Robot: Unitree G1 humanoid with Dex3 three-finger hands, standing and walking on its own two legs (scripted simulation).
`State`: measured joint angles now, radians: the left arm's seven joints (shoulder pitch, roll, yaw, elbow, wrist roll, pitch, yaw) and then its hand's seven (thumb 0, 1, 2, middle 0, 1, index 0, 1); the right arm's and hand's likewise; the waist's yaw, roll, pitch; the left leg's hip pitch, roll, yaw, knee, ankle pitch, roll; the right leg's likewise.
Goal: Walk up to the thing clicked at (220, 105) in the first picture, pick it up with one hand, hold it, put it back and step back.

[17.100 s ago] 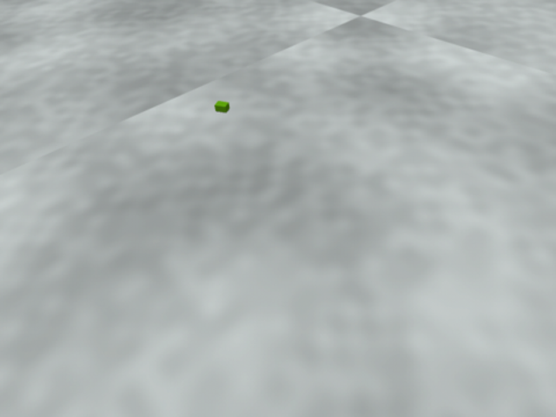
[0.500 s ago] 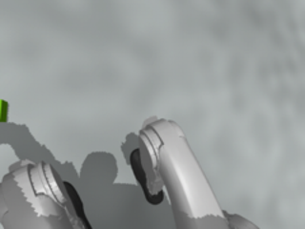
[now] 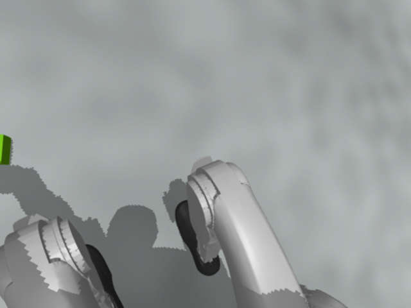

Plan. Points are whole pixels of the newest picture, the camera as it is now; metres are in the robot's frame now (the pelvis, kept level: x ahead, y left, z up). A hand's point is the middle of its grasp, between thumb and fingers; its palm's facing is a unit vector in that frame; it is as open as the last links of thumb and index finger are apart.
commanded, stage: rise first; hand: left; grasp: from above
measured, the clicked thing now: out of the picture +0.46 +0.31 -0.31
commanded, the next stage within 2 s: approach in 0.12 s
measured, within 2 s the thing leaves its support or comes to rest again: neither
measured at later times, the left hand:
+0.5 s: hand out of the picture +0.44 +0.33 -0.21, palm faces -0.03 -0.44 -0.90, open 14.1 cm
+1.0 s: hand out of the picture +0.45 +0.31 -0.22, palm faces +0.03 -0.44 -0.90, open 14.2 cm
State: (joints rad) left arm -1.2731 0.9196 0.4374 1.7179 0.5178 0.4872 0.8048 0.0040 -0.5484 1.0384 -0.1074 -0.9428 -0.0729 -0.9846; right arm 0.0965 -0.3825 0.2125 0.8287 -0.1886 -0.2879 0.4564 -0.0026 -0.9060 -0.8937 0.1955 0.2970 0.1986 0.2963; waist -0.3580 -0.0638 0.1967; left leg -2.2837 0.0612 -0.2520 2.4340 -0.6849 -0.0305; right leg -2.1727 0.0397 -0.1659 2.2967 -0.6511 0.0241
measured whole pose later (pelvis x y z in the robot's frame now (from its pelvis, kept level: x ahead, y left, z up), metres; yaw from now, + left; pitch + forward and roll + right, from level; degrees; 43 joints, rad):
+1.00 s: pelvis +0.00 +0.00 +0.00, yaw -1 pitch +29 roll -12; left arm -1.28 0.90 0.45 1.64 0.46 0.53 0.82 0.01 -0.52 1.02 -0.11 -0.92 -0.08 -0.96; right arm 0.12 -0.41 0.23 0.76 -0.17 -0.25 0.48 0.00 -0.90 -0.89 0.20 0.30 0.20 0.30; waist -0.38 -0.05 0.24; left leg -2.30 0.07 -0.27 2.44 -0.68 -0.03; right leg -2.19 0.05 -0.18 2.29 -0.63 0.02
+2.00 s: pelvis +0.01 +0.00 -0.02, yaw -2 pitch +25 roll -14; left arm -1.30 0.98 0.36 1.76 0.35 0.45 0.89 0.00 -0.41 0.98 -0.16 -0.88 -0.13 -0.92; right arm 0.03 -0.43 0.36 0.68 -0.22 -0.26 0.48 0.00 -0.89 -0.89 0.19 0.30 0.20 0.30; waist -0.44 -0.12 0.32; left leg -2.29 0.04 -0.31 2.54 -0.72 -0.04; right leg -2.16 0.04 -0.21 2.37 -0.68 0.03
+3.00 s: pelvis +0.01 +0.01 -0.03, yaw -2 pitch +25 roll -14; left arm -1.26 0.95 0.35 1.76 0.32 0.42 0.90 0.01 0.03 0.55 -0.53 -0.52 -0.57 -0.55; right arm 0.01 -0.44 0.37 0.67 -0.22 -0.22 0.49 0.00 -0.88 -0.89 0.20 0.30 0.20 0.30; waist -0.44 -0.13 0.31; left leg -2.29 0.03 -0.33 2.56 -0.74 -0.05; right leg -2.15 0.04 -0.21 2.39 -0.70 0.03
